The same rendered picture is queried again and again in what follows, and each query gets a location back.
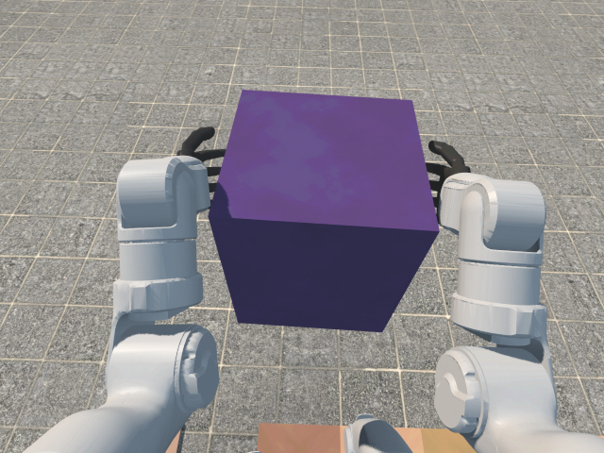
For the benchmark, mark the robot right forearm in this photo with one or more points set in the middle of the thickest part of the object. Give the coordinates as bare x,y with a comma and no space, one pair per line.
500,224

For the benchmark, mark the carton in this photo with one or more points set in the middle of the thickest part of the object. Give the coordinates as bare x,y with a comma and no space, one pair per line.
323,212

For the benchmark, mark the right robot upper arm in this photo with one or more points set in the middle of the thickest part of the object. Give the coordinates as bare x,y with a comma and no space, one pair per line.
501,400

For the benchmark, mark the right robot hand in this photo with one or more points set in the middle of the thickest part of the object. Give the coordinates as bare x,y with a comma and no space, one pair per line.
453,158

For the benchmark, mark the robot right thigh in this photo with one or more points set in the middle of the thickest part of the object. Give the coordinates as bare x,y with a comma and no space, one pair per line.
371,435

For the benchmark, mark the robot left forearm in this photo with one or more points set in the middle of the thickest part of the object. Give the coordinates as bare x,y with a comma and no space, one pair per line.
157,203

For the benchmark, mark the left robot upper arm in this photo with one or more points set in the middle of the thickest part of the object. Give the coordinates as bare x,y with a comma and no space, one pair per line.
158,376

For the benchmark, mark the left robot hand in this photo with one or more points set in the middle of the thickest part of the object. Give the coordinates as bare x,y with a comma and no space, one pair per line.
193,141

